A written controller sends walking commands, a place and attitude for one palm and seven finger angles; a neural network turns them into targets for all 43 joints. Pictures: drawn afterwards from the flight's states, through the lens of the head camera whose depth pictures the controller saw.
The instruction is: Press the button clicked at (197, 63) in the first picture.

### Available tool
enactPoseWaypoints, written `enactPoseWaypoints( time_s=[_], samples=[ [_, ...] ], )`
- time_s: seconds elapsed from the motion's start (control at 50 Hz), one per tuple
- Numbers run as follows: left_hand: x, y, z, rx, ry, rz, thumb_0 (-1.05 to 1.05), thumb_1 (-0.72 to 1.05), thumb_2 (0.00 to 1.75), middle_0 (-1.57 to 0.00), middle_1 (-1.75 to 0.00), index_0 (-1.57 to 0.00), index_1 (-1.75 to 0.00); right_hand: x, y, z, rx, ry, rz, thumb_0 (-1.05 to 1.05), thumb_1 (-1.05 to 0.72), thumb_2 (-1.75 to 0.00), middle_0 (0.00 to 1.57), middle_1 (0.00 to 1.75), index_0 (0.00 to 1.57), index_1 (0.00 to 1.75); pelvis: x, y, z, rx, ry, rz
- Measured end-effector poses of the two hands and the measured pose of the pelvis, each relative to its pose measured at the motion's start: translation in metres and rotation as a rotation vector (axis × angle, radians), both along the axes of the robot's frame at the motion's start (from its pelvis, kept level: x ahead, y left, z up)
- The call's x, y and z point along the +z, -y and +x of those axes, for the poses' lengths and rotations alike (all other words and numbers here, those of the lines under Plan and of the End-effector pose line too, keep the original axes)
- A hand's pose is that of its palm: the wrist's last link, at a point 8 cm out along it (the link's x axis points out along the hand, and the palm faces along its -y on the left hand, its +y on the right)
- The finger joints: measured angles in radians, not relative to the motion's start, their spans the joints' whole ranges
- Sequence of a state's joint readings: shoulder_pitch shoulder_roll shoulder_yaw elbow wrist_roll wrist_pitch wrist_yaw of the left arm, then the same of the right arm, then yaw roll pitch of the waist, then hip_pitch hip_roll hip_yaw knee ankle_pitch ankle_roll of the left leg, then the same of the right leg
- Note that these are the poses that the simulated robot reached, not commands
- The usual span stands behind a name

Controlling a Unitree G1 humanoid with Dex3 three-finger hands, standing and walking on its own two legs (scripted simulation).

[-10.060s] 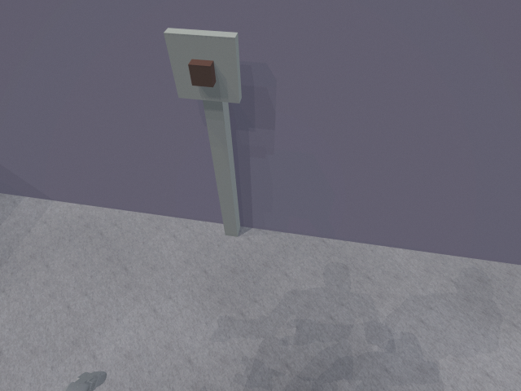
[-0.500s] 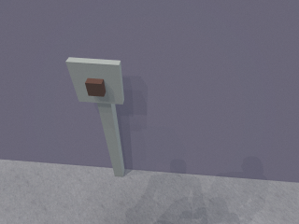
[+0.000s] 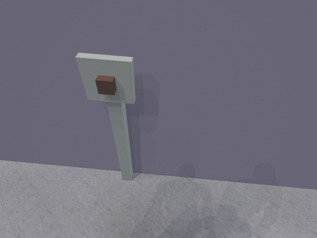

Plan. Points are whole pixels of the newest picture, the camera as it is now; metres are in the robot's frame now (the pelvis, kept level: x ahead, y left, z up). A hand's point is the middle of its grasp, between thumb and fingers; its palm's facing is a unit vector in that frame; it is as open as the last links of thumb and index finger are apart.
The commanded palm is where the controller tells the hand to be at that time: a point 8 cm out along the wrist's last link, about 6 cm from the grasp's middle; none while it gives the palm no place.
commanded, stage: look again from close up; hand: left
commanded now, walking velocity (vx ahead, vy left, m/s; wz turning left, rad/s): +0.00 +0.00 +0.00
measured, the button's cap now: (106, 84) +0.57 +0.22 +0.06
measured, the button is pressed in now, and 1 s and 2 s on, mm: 0 0 0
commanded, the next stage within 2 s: raise the hand and make a fist in 0.48 s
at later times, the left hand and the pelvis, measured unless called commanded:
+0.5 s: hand out of the picture +0.00 +0.15 -0.18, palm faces +0.02 -0.99 -0.14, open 7.3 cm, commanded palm none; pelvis +0.01 -0.01 +0.00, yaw +0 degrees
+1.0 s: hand (110, 222) +0.17 +0.13 -0.05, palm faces +0.00 -1.00 +0.02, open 5.4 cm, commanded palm +0.14 +0.21 -0.03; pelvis +0.01 -0.03 -0.08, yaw +1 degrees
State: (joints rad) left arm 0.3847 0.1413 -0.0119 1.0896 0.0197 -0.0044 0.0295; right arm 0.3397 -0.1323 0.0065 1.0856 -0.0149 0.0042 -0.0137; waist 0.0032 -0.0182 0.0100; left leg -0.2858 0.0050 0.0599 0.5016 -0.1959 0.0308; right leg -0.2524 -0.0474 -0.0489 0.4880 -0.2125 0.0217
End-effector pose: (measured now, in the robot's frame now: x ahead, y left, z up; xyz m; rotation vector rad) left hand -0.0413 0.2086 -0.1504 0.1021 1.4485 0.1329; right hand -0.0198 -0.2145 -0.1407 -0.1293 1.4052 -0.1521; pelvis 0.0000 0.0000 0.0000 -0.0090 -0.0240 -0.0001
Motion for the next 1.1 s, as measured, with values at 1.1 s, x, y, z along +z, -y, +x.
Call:
enactPoseWaypoints(
  time_s=[1.1],
  samples=[
    [0.109,0.002,0.174,-0.056,1.356,0.008,0.02,0.9,0.89,-0.68,-0.82,-0.69,-0.82,0.032,0.039,0.287,0.26,0.965,-0.081,0.01,-0.91,-0.9,0.2,0.3,0.2,0.3,-0.091,0.038,0.017,0.039,-0.236,-0.023]
  ],
)
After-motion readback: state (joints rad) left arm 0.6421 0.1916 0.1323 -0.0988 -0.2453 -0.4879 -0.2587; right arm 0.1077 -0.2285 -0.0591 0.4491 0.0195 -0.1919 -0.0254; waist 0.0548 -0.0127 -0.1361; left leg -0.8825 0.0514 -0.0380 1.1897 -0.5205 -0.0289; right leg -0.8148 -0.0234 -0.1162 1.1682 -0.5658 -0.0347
